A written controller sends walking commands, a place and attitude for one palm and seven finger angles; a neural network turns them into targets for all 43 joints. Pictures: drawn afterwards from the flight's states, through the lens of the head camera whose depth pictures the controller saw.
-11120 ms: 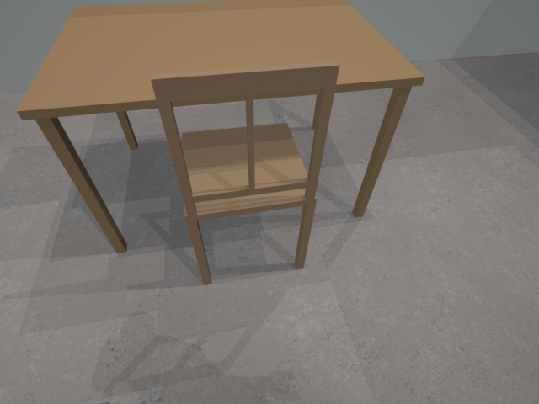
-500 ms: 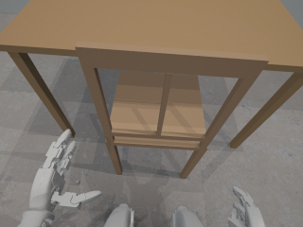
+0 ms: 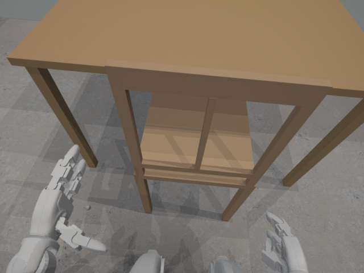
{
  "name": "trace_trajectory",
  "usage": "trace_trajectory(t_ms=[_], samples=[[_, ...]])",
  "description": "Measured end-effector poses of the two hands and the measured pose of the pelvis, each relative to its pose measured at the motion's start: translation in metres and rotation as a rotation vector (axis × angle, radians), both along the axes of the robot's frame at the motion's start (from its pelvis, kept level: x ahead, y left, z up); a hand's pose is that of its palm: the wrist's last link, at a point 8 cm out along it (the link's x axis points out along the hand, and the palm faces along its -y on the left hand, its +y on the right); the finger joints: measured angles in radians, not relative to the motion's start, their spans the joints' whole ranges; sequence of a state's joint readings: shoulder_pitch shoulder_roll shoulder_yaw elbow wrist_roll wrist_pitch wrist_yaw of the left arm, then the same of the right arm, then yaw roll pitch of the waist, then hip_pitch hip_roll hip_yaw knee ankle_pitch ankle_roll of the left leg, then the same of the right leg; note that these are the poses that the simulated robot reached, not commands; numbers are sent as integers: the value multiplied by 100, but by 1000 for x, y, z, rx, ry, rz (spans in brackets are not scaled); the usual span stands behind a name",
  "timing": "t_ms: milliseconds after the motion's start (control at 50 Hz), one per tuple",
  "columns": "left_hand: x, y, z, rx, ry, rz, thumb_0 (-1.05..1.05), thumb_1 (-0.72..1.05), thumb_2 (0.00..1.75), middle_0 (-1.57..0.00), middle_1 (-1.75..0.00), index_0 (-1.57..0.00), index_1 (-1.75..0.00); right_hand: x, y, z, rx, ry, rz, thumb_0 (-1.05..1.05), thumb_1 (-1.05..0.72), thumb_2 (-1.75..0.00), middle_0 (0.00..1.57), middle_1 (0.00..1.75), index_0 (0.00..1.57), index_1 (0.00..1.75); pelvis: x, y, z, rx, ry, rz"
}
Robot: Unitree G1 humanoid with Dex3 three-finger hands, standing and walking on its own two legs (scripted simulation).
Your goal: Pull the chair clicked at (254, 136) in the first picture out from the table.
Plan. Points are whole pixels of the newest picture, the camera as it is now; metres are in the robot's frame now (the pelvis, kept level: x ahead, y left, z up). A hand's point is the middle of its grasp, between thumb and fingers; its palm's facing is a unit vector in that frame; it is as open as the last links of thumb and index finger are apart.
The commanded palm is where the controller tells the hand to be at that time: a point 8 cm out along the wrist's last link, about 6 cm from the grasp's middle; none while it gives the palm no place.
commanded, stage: raise the hand toward the chair's back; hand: left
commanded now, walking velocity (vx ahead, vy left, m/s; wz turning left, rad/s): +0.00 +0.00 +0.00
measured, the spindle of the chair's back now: (203, 138) +0.44 -0.02 +0.00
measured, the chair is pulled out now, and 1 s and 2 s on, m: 0.00 0.00 0.00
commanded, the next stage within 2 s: aim the fingers beside a spindle in 0.60 s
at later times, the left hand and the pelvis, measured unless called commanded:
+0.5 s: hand (91, 201) +0.24 +0.20 +0.05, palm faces -0.01 -1.00 -0.06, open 16.9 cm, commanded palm +0.22 +0.25 +0.05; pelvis +0.00 -0.01 +0.00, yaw +0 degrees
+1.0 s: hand (98, 196) +0.26 +0.19 +0.04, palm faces -0.02 -1.00 -0.05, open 16.9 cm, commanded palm +0.24 +0.24 +0.04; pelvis +0.00 -0.01 +0.00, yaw +0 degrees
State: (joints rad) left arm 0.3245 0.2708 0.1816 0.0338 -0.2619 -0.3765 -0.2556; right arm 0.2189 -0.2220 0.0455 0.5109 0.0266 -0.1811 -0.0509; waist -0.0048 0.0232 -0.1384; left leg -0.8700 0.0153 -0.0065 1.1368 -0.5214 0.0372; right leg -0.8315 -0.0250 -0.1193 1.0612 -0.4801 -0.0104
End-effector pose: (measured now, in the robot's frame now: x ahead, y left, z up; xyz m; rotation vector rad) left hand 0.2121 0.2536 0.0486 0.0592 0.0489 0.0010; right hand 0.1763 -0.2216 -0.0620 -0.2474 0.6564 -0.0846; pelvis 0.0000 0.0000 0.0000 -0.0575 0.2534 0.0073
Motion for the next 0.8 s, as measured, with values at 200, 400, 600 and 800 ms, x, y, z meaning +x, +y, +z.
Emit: trace_trajectory(t_ms=[200,400,600,800], samples=[[14,6,4,1,7,-7,-1,-49,30,-6,-8,-6,-8,-20,-22,0,-30,44,-55,2,-91,-90,20,30,20,30,1,-2,5,6,-3,-5],[13,-1,2,-2,1,-9,-1,-49,30,-6,-8,-6,-8,-24,-32,2,-42,43,-68,2,-91,-90,20,30,20,30,1,-6,6,12,-1,-9],[10,-5,4,6,-5,-5,-1,-49,30,-6,-8,-6,-8,-14,-27,-1,-16,23,-44,2,-91,-90,20,30,20,30,0,-9,5,14,-2,-5],[11,-6,1,2,2,-6,-1,-49,30,-6,-8,-6,-8,-9,-26,-2,-8,14,-32,2,-91,-90,20,30,20,30,0,-12,3,16,0,-3]])
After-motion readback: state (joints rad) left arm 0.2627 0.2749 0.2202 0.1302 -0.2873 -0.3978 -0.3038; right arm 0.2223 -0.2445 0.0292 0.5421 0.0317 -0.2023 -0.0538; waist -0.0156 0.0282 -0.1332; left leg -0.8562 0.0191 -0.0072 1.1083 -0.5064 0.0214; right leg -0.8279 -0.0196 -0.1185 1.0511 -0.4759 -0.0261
